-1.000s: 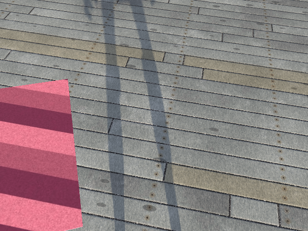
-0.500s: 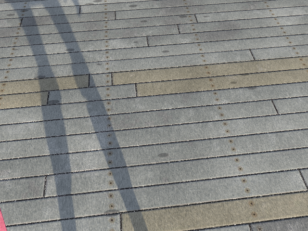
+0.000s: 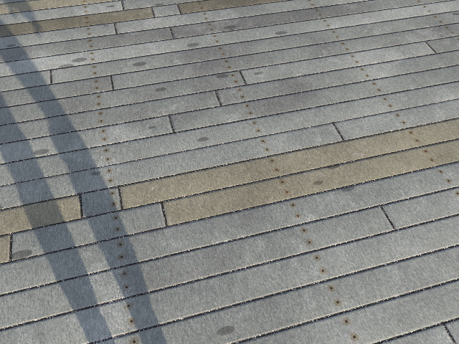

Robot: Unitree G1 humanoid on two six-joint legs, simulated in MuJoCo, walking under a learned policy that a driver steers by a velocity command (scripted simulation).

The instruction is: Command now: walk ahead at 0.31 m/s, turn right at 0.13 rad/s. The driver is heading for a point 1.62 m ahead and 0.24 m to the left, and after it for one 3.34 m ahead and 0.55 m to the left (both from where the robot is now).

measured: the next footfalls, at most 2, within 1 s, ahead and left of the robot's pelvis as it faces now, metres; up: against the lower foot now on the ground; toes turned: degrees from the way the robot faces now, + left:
right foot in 0.28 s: +0.21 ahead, -0.14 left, +0.00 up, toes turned +1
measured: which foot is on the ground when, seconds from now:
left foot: down 0.00-1.00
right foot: up 0.00-0.26, down 0.28-1.00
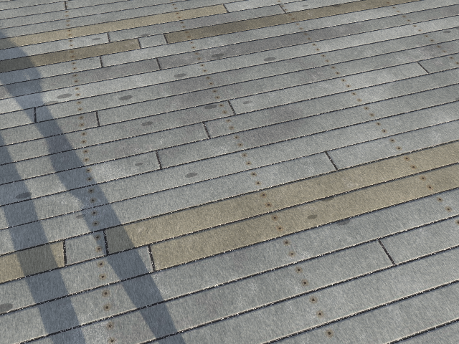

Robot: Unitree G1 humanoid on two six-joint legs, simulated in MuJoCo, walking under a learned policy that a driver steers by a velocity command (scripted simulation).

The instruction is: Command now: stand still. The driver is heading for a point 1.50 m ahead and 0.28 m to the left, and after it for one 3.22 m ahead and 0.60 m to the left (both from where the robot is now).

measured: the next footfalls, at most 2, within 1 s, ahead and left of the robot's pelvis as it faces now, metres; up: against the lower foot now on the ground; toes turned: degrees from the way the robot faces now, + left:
left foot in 0.80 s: +0.45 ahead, +0.13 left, +0.00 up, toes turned +3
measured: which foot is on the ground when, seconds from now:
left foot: down 0.00-0.32, up 0.34-0.78, down 0.80-1.00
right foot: down 0.00-0.82, up 0.84-1.00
